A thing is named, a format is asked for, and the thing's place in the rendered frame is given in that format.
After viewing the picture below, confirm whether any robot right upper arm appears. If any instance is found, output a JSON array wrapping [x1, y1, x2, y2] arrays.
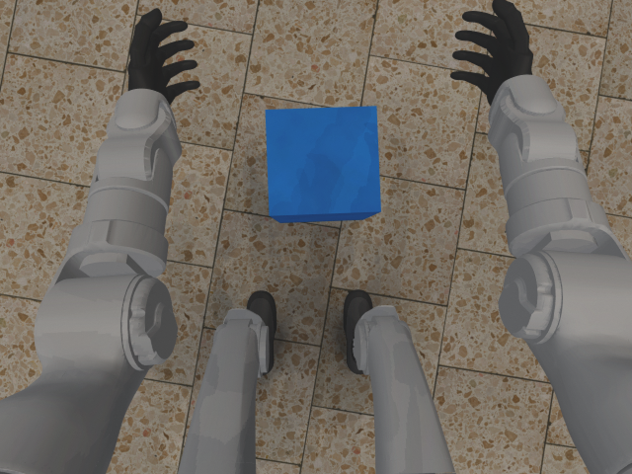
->
[[498, 249, 632, 474]]

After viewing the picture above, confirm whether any robot left shin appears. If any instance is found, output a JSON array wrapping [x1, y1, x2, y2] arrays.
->
[[212, 308, 266, 345]]

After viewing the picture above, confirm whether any robot left upper arm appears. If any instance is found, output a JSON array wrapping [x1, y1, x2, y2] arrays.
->
[[0, 274, 178, 474]]

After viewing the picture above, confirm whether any robot left hand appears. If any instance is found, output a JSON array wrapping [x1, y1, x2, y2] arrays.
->
[[127, 8, 200, 105]]

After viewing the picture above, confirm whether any right robot forearm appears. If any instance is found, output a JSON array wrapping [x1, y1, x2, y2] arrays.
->
[[488, 75, 632, 264]]

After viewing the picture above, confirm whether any robot left foot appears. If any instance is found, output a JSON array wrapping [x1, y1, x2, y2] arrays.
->
[[247, 290, 277, 375]]

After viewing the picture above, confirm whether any left robot forearm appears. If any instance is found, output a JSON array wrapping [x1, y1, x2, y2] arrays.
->
[[34, 89, 182, 362]]

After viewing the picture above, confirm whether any robot right hand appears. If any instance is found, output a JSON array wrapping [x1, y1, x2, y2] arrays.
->
[[450, 0, 533, 106]]

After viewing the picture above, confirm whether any carton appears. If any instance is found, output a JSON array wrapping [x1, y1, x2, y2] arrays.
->
[[266, 106, 381, 223]]

